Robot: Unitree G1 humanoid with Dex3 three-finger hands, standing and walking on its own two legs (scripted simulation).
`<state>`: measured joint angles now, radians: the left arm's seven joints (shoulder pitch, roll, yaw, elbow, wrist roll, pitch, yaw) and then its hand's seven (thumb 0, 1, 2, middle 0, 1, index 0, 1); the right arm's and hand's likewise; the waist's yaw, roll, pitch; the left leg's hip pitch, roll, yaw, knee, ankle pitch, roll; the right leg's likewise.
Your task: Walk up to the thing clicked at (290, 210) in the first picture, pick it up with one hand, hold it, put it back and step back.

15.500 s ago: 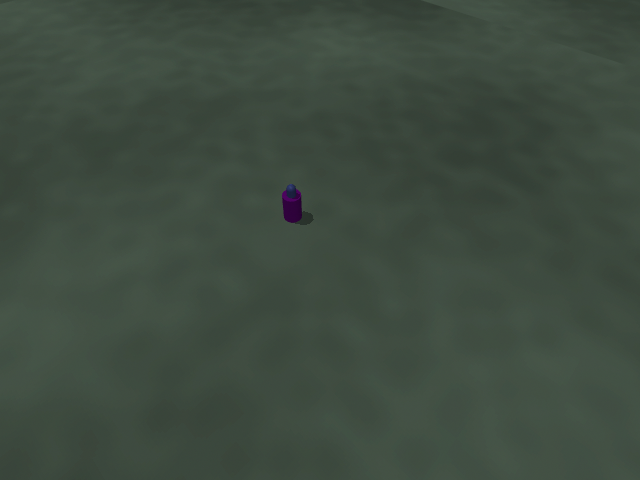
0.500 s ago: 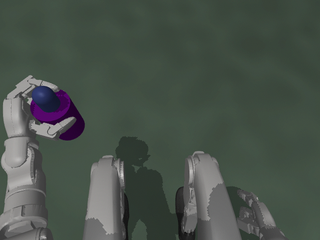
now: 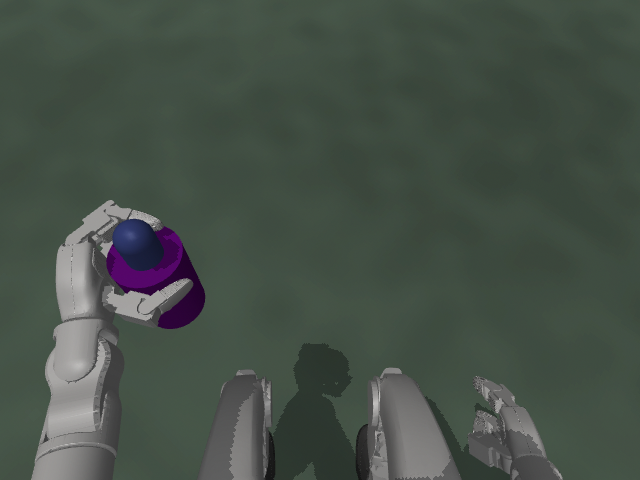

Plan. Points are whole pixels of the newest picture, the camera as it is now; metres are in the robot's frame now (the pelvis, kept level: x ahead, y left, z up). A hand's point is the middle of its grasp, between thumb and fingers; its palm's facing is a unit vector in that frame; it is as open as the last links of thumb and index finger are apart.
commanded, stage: lift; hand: left
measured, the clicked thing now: (155, 270) +0.36 +0.20 +0.00
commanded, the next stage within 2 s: hold in 1.20 s
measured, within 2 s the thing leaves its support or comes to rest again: neither
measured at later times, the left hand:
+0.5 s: hand (123, 225) +0.35 +0.19 +0.12, palm faces +0.16 -0.99 -0.04, open 9.4 cm
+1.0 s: hand (115, 181) +0.37 +0.18 +0.16, palm faces +0.17 -0.99 -0.02, open 9.4 cm
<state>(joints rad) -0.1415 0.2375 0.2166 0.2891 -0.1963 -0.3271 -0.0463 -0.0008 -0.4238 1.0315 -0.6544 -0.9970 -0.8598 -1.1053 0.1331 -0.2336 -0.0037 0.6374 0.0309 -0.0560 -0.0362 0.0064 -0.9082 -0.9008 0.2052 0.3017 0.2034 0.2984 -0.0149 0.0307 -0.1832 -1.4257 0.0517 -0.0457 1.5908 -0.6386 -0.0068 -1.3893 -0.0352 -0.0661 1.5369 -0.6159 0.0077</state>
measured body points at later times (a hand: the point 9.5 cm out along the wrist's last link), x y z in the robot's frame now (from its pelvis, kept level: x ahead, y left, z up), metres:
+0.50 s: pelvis +0.02 +0.00 +0.09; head +0.11 +0.01 +0.53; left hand +0.34 +0.24 +0.12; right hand +0.16 -0.24 -0.02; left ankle +0.04 +0.12 -0.55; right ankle +0.05 -0.13 -0.55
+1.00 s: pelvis +0.04 +0.00 +0.13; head +0.11 +0.00 +0.58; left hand +0.35 +0.23 +0.17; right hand +0.17 -0.24 +0.02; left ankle +0.04 +0.12 -0.55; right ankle +0.05 -0.13 -0.55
